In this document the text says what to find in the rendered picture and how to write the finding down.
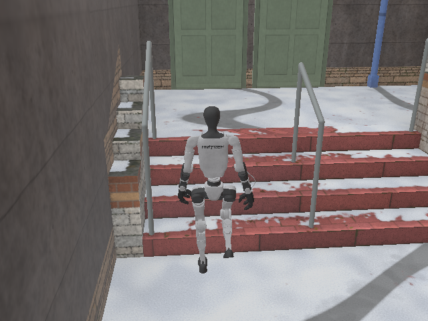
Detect stairs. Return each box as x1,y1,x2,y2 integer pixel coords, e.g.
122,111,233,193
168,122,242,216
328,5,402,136
142,134,428,257

